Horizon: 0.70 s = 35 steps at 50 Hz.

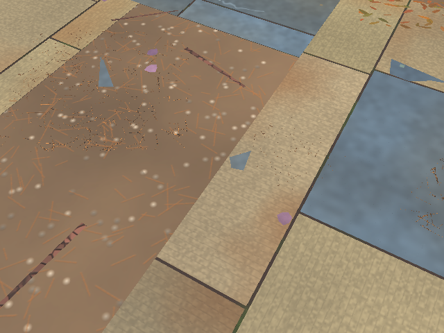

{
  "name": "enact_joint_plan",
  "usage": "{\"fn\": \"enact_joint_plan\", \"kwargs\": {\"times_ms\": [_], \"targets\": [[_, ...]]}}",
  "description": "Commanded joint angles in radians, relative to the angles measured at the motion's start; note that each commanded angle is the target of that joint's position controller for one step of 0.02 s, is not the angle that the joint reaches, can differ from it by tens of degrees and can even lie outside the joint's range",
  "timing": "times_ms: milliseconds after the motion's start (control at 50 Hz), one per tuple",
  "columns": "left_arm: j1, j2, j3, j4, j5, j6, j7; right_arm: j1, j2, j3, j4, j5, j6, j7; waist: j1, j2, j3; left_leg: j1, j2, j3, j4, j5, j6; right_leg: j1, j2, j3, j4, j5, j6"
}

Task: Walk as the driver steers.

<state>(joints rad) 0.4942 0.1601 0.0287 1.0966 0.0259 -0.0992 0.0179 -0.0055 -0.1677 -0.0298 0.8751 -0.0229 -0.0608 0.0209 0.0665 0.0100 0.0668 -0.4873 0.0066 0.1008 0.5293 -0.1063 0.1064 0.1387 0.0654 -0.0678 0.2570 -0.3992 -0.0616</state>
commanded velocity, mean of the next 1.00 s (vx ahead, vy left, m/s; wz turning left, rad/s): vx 0.50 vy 0.00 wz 0.23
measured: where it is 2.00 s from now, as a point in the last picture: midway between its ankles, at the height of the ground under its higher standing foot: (168, 172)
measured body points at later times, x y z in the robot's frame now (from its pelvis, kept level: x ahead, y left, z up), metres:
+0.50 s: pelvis +0.27 +0.01 +0.01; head +0.30 +0.01 +0.46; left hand +0.46 +0.22 -0.11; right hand +0.17 -0.21 -0.13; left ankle +0.14 +0.08 -0.73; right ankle +0.43 -0.10 -0.70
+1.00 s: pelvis +0.52 +0.00 +0.01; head +0.55 +0.01 +0.46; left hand +0.42 +0.22 -0.13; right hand +0.74 -0.17 -0.11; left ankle +0.64 +0.16 -0.68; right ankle +0.45 -0.09 -0.73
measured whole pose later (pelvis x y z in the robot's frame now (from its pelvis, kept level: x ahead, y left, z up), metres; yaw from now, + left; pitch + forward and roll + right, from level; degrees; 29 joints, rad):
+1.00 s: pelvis +0.52 +0.00 +0.01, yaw +16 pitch +0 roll -1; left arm 0.42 0.18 0.05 1.00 0.02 -0.11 0.02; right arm 0.08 -0.20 -0.06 0.85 -0.03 0.00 0.06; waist 0.04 0.03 0.05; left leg -0.63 0.09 0.08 0.75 -0.03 0.08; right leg 0.05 0.01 -0.30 0.24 -0.30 -0.03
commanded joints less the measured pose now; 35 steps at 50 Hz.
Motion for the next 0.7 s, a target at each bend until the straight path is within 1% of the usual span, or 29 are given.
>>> {"fn": "enact_joint_plan", "kwargs": {"times_ms": [20,40,60,80,100,120,140,160,200,220,240,260,300,360,400,420,460,500,520,540,560,580,600,620,640,660,680,700], "targets": [[-0.009,0.145,0.023,-0.043,-0.011,-0.003,0.003,0.419,-0.168,-0.063,0.081,-0.024,-0.027,-0.027,-0.222,-0.047,-0.204,0.503,0.048,-0.084,-0.075,-0.026,0.083,-0.201,-0.216,0.033,0.531,0.874,-0.075],[0.088,0.042,0.002,-0.073,-0.054,-0.002,-0.01,0.537,-0.282,-0.093,0.089,-0.048,-0.028,-0.03,-0.199,0.159,-0.359,0.822,0.37,-0.548,-0.112,-0.101,0.216,-0.555,-0.061,-0.032,0.941,0.299,-0.025],[0.078,0.111,0.025,-0.06,-0.035,0.001,-0.012,0.48,-0.258,-0.091,0.092,-0.011,-0.01,-0.016,-0.177,0.115,-0.373,0.797,0.413,-0.789,-0.248,-0.142,0.252,-0.698,0.003,0.09,1.096,-0.094,-0.034],[-0.022,0.128,0.033,-0.091,-0.02,0.005,-0.012,0.353,-0.212,-0.077,0.075,0.008,-0.007,-0.012,-0.126,0.058,-0.189,0.637,0.372,-0.62,-0.272,-0.219,0.212,-0.769,-0.069,0.12,1.101,-0.009,-0.042],[-0.088,0.116,0.031,-0.108,-0.014,0.0,-0.017,0.281,-0.144,-0.058,0.062,0.01,-0.014,-0.006,-0.108,0.011,-0.091,0.492,0.329,-0.504,-0.319,-0.175,0.178,-0.756,-0.105,0.119,1.04,0.065,-0.041],[-0.106,0.098,0.032,-0.108,-0.009,0.005,-0.02,0.258,-0.105,-0.046,0.068,0.007,-0.022,-0.007,-0.077,0.008,-0.037,0.397,0.277,-0.408,-0.349,-0.109,0.135,-0.717,-0.134,0.114,0.976,0.103,-0.039],[-0.092,0.082,0.031,-0.107,0.006,0.019,-0.025,0.265,-0.073,-0.035,0.085,0.01,-0.028,-0.013,-0.048,0.028,-0.017,0.329,0.234,-0.334,-0.368,-0.047,0.103,-0.666,-0.152,0.11,0.925,0.122,-0.028],[-0.073,0.062,0.029,-0.099,0.012,0.032,-0.031,0.289,-0.066,-0.03,0.099,0.009,-0.035,-0.016,-0.036,0.039,-0.021,0.306,0.214,-0.289,-0.377,0.003,0.092,-0.634,-0.155,0.102,0.901,0.133,-0.019],[-0.094,0.058,0.031,-0.11,0.014,0.047,-0.04,0.348,-0.095,-0.033,0.122,0.011,-0.049,-0.02,-0.026,0.04,-0.019,0.308,0.196,-0.239,-0.385,0.118,0.096,-0.655,-0.158,0.078,0.87,0.162,-0.003],[-0.131,0.062,0.032,-0.125,0.014,0.053,-0.042,0.366,-0.112,-0.036,0.128,0.011,-0.052,-0.02,-0.026,0.041,-0.009,0.314,0.191,-0.22,-0.395,0.136,0.097,-0.691,-0.165,0.069,0.845,0.192,0.006],[-0.179,0.068,0.032,-0.142,0.014,0.056,-0.044,0.384,-0.12,-0.036,0.131,0.012,-0.052,-0.02,-0.033,0.042,0.003,0.325,0.185,-0.206,-0.406,0.148,0.096,-0.729,-0.174,0.06,0.813,0.227,0.014],[-0.229,0.074,0.033,-0.159,0.012,0.058,-0.046,0.405,-0.119,-0.034,0.135,0.012,-0.051,-0.02,-0.044,0.045,0.015,0.34,0.179,-0.195,-0.413,0.165,0.093,-0.766,-0.18,0.051,0.773,0.262,0.022],[-0.321,0.078,0.031,-0.192,0.006,0.059,-0.048,0.444,-0.113,-0.028,0.142,0.012,-0.049,-0.02,-0.065,0.048,0.03,0.373,0.166,-0.173,-0.418,0.219,0.085,-0.807,-0.181,0.034,0.675,0.324,0.035],[-0.432,0.063,0.019,-0.229,-0.002,0.054,-0.049,0.495,-0.112,-0.023,0.153,0.012,-0.049,-0.023,-0.095,0.054,0.036,0.419,0.156,-0.14,-0.41,0.297,0.071,-0.789,-0.157,0.004,0.508,0.392,0.039],[-0.488,0.061,0.014,-0.247,-0.005,0.052,-0.048,0.533,-0.116,-0.022,0.165,0.01,-0.049,-0.027,-0.113,0.06,0.038,0.476,0.166,-0.133,-0.399,0.337,0.072,-0.781,-0.139,-0.013,0.43,0.408,0.03],[-0.519,0.065,0.014,-0.259,-0.004,0.05,-0.047,0.556,-0.114,-0.021,0.173,0.008,-0.048,-0.029,-0.125,0.06,0.043,0.506,0.176,-0.146,-0.386,0.357,0.078,-0.783,-0.132,-0.014,0.404,0.402,0.025],[-0.555,0.078,0.016,-0.281,-0.004,0.042,-0.046,0.572,-0.124,-0.022,0.181,0.002,-0.042,-0.036,-0.126,0.06,0.05,0.576,0.202,-0.175,-0.345,0.414,0.095,-0.796,-0.122,-0.004,0.361,0.362,0.012],[-0.54,0.094,0.021,-0.29,-0.006,0.03,-0.043,0.548,-0.143,-0.028,0.177,-0.004,-0.038,-0.042,-0.102,0.06,0.04,0.613,0.219,-0.193,-0.285,0.515,0.094,-0.748,-0.103,0.004,0.317,0.292,-0.007],[-0.487,0.104,0.026,-0.278,-0.008,0.022,-0.039,0.519,-0.154,-0.031,0.17,-0.006,-0.037,-0.043,-0.071,0.065,0.017,0.602,0.213,-0.189,-0.229,0.615,0.081,-0.658,-0.079,0.0,0.285,0.254,-0.019],[-0.39,0.121,0.035,-0.249,-0.008,0.015,-0.031,0.498,-0.164,-0.034,0.165,-0.005,-0.036,-0.041,-0.032,0.068,-0.033,0.583,0.196,-0.184,-0.126,0.706,0.067,-0.525,-0.047,-0.011,0.251,0.234,-0.033],[-0.225,0.147,0.049,-0.198,0.001,0.003,-0.02,0.475,-0.161,-0.034,0.158,0.003,-0.034,-0.037,0.04,0.035,-0.123,0.506,0.151,-0.154,0.056,0.658,0.047,-0.3,-0.05,-0.007,0.186,0.296,-0.055],[-0.055,0.229,0.072,-0.173,0.03,-0.006,-0.006,0.468,-0.124,-0.023,0.124,0.018,-0.037,-0.031,0.093,-0.047,-0.258,0.303,0.092,-0.124,0.331,0.346,0.029,-0.027,-0.254,0.199,0.178,0.227,-0.099],[-0.03,0.322,0.095,-0.179,0.043,0.001,-0.012,0.604,-0.014,-0.005,0.109,0.062,-0.029,-0.032,0.027,-0.266,-0.382,-0.036,-0.079,-0.053,0.675,-0.389,-0.009,0.209,-0.539,0.637,0.087,0.188,-0.217],[-0.108,0.252,0.084,-0.2,0.012,0.018,-0.018,0.548,-0.128,-0.035,0.118,0.03,-0.017,-0.038,0.013,-0.11,-0.329,-0.099,-0.027,-0.156,0.763,-0.377,0.006,0.107,-0.503,0.676,0.035,0.103,-0.201],[-0.209,0.18,0.062,-0.215,0.004,0.017,-0.02,0.465,-0.127,-0.041,0.097,0.022,-0.015,-0.033,-0.02,-0.06,-0.176,-0.122,0.015,-0.163,0.75,-0.287,0.007,-0.044,-0.466,0.514,0.006,0.095,-0.167],[-0.255,0.135,0.05,-0.217,0.004,0.01,-0.022,0.423,-0.099,-0.038,0.087,0.018,-0.014,-0.028,-0.037,-0.034,-0.096,-0.104,0.05,-0.16,0.709,-0.227,0.003,-0.16,-0.422,0.392,-0.037,0.167,-0.137],[-0.261,0.114,0.044,-0.21,0.003,0.003,-0.017,0.408,-0.09,-0.043,0.085,0.007,-0.004,-0.022,-0.055,-0.055,-0.062,-0.079,0.07,-0.156,0.676,-0.201,-0.002,-0.226,-0.382,0.303,-0.06,0.209,-0.108],[-0.255,0.096,0.038,-0.197,-0.002,-0.001,-0.01,0.42,-0.08,-0.044,0.084,-0.004,0.011,-0.013,-0.079,-0.079,-0.045,-0.05,0.082,-0.15,0.655,-0.187,-0.011,-0.276,-0.351,0.228,-0.077,0.254,-0.086]]}}
Velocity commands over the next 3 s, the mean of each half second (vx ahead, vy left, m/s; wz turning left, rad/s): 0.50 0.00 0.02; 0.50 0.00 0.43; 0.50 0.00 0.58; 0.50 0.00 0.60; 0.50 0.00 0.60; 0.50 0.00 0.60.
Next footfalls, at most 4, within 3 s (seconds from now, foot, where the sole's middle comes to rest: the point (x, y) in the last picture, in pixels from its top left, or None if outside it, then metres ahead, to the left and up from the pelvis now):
0.02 left None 0.18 0.08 -0.76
0.56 right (274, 320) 0.49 -0.09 -0.76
1.12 left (199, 246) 0.70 0.15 -0.76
1.70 right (195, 156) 1.08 0.20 -0.76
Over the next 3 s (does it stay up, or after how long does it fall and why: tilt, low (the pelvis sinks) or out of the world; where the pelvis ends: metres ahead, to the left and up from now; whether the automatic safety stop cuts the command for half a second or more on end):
stays up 1.22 0.77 0.02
